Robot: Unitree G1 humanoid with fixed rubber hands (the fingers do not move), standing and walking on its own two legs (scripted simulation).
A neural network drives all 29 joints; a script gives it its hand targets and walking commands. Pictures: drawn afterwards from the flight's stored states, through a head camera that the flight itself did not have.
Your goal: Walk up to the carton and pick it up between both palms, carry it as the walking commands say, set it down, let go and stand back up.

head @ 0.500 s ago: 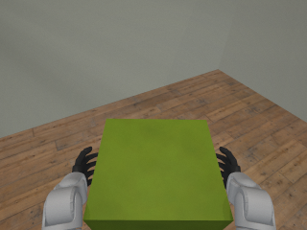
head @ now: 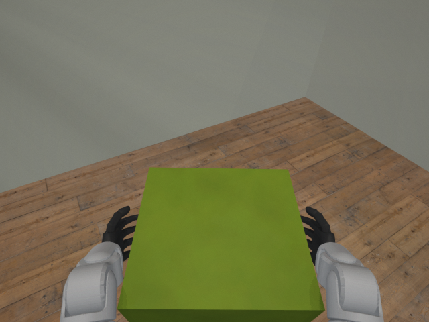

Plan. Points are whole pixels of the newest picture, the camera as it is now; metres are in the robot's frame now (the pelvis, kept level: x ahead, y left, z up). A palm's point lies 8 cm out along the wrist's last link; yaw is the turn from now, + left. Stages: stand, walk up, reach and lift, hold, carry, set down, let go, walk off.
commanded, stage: carry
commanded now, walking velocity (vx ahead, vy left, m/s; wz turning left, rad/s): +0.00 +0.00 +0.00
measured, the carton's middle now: (217, 257) +0.28 +0.00 -0.02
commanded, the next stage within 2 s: none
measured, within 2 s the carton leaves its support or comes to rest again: neither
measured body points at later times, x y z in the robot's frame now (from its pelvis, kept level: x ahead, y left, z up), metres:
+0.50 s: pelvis +0.09 +0.03 +0.01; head +0.08 +0.04 +0.46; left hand +0.36 +0.21 +0.08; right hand +0.36 -0.15 +0.08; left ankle +0.07 +0.13 -0.73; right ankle +0.02 -0.08 -0.70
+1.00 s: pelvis +0.20 +0.04 +0.00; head +0.22 +0.05 +0.45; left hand +0.46 +0.23 +0.05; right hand +0.48 -0.14 +0.07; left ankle +0.10 +0.12 -0.73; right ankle +0.18 -0.09 -0.73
